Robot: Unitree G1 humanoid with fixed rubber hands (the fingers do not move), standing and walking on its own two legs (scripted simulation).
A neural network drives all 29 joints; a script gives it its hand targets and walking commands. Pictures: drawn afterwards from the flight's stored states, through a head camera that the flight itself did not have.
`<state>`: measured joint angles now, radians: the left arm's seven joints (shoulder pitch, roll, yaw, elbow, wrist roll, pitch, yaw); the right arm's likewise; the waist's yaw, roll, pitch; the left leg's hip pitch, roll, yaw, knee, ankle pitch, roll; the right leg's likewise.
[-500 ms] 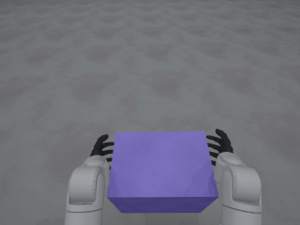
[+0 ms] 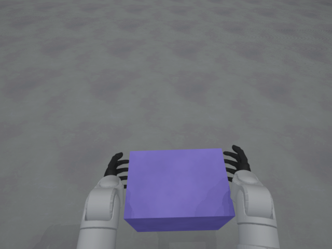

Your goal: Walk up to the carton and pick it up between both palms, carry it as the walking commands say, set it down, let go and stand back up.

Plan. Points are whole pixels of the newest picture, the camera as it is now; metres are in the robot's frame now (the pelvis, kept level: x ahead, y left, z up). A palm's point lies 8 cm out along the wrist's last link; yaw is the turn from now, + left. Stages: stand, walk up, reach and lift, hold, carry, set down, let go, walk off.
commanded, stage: carry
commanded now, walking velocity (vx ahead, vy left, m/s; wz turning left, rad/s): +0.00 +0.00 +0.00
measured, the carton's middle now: (176, 192) +0.28 +0.00 -0.03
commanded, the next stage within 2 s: hold in 1.24 s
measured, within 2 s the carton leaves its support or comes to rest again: neither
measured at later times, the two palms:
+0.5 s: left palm (99, 175) +0.29 +0.19 +0.03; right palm (225, 172) +0.30 -0.12 +0.05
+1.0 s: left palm (92, 171) +0.29 +0.21 +0.04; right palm (217, 168) +0.31 -0.10 +0.05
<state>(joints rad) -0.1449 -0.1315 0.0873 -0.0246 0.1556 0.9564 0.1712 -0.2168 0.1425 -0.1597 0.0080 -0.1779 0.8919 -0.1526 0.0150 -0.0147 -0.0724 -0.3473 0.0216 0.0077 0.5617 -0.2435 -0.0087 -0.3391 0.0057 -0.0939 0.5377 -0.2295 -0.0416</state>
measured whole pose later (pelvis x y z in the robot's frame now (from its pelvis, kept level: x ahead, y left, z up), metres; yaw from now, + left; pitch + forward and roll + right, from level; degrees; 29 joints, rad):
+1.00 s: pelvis +0.03 +0.05 +0.00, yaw +1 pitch +2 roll -1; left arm -0.13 -0.13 0.09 -0.05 0.13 0.94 0.16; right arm -0.16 0.13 -0.15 -0.03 -0.16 0.88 -0.14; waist 0.01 -0.02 -0.08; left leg -0.32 -0.05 0.05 0.58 -0.30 0.08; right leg -0.31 -0.08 -0.08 0.56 -0.29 0.05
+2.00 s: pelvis +0.01 -0.01 +0.01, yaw +6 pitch -7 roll +0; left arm -0.36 -0.07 0.24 0.52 0.28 0.73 0.03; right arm -0.42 0.20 -0.34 0.48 -0.34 0.68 -0.10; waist -0.04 -0.04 -0.05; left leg -0.12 -0.04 -0.11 0.45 -0.20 -0.01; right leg -0.10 0.05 0.08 0.44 -0.22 -0.01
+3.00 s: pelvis +0.01 -0.01 -0.04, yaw +7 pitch +18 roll +0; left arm -0.33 -0.09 0.25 0.63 0.23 0.27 0.09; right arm -0.33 0.17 -0.37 0.54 -0.22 0.24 -0.08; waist -0.09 0.00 -0.12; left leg -0.80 -0.07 -0.12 0.81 -0.31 -0.02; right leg -0.79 0.06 0.07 0.83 -0.34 -0.01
